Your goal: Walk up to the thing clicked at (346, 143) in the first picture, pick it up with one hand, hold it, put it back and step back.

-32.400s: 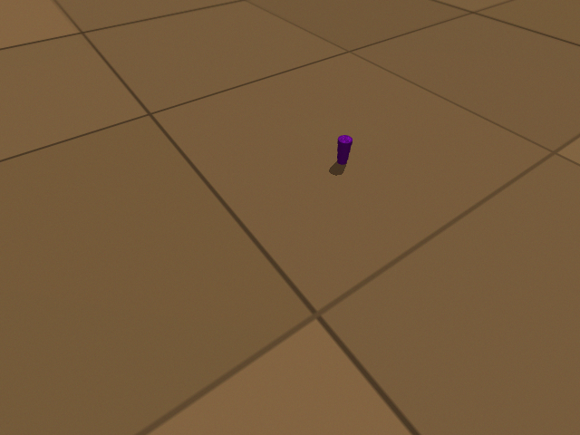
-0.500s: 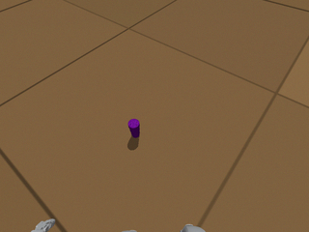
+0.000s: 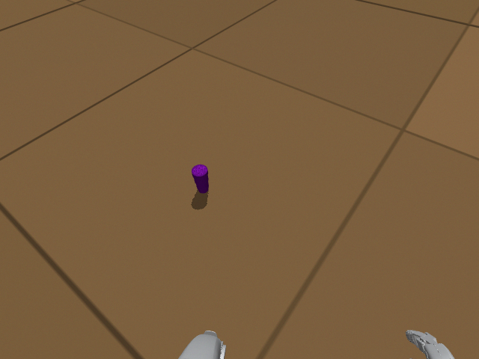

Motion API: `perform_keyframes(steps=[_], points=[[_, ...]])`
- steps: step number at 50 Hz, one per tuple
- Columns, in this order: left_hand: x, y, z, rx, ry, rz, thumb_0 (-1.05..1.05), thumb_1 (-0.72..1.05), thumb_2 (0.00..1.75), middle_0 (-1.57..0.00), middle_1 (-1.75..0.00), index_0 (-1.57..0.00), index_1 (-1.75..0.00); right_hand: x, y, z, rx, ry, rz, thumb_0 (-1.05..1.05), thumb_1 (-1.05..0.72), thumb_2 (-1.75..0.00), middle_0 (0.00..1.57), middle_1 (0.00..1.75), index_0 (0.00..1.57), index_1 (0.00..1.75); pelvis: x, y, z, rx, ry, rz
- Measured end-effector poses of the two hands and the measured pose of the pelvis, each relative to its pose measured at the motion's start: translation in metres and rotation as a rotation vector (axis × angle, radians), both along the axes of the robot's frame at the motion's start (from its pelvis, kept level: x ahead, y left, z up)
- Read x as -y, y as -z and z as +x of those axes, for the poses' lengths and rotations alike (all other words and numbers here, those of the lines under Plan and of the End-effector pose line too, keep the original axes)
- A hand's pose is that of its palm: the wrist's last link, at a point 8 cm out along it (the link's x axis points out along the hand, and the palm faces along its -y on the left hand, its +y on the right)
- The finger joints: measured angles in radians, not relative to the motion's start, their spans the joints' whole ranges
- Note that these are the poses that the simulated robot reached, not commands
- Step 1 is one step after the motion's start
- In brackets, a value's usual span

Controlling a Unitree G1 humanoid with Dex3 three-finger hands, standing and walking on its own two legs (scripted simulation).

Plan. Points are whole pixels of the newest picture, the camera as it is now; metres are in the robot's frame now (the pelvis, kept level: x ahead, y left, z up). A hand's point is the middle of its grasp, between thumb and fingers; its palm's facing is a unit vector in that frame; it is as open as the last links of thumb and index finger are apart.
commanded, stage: step back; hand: left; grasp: from the side
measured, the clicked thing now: (201, 180) +1.01 +0.25 -0.68
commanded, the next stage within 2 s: stand in 1.08 s
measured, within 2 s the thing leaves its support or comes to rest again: neither
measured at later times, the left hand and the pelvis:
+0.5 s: hand out of the picture -0.02 +0.27 -0.14, palm faces +0.09 -0.92 -0.39, open 7.4 cm; pelvis -0.05 -0.01 +0.01, yaw +5 degrees
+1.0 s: hand out of the picture +0.05 +0.29 -0.14, palm faces +0.09 -0.94 -0.34, open 7.4 cm; pelvis -0.01 +0.03 +0.02, yaw +5 degrees
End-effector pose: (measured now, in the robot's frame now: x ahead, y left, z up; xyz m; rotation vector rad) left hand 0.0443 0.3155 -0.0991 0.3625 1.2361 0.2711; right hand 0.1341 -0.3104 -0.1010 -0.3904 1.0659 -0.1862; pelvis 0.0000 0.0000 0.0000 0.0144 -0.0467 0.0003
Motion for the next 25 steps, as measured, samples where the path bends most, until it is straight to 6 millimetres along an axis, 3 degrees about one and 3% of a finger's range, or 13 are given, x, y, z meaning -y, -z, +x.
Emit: perform_keyframes(steps=[3,8,14,19,25], points=[[0.000,-0.007,-0.026,0.000,-0.017,0.016,0.00,0.90,0.90,-0.21,-0.30,-0.20,-0.30,0.003,0.004,-0.031,-0.044,-0.008,0.006,0.00,-0.90,-0.90,0.20,0.30,0.20,0.30,0.001,-0.003,-0.016,-0.004,-0.020,0.010],[-0.012,-0.008,-0.051,0.056,-0.048,0.030,0.00,0.90,0.90,-0.21,-0.30,-0.21,-0.30,0.000,0.013,-0.081,-0.159,-0.032,0.003,0.00,-0.90,-0.90,0.20,0.30,0.20,0.30,-0.002,0.000,-0.037,-0.008,-0.078,-0.005],[-0.022,-0.003,-0.074,0.047,-0.084,-0.001,0.00,0.90,0.90,-0.20,-0.30,-0.20,-0.30,-0.017,0.008,-0.120,-0.183,-0.016,0.027,0.00,-0.90,-0.90,0.20,0.30,0.20,0.30,-0.010,-0.005,-0.053,0.008,-0.097,0.010],[-0.015,-0.004,-0.077,0.038,-0.070,-0.030,0.00,0.90,0.90,-0.20,-0.30,-0.20,-0.30,-0.019,0.000,-0.126,-0.151,-0.010,0.045,0.00,-0.90,-0.90,0.21,0.30,0.20,0.30,-0.004,-0.012,-0.056,0.006,-0.088,-0.005],[0.004,-0.002,-0.075,0.054,-0.066,-0.025,0.00,0.90,0.90,-0.20,-0.30,-0.20,-0.30,-0.005,0.006,-0.111,-0.132,0.001,0.049,0.00,-0.90,-0.90,0.21,0.30,0.20,0.30,0.008,-0.008,-0.052,0.010,-0.082,-0.032]])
